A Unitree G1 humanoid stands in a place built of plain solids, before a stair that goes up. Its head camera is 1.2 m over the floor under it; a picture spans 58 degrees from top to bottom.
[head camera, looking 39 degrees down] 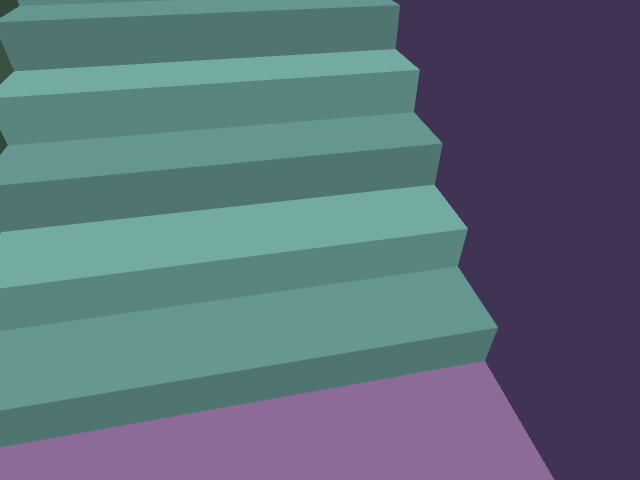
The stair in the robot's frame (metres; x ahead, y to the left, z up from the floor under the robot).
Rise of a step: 0.17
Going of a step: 0.28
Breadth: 1.50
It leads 11 degrees to the left of straight ahead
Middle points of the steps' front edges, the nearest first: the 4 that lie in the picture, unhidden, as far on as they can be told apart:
0.71 0.19 0.17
0.98 0.25 0.34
1.25 0.30 0.51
1.53 0.36 0.67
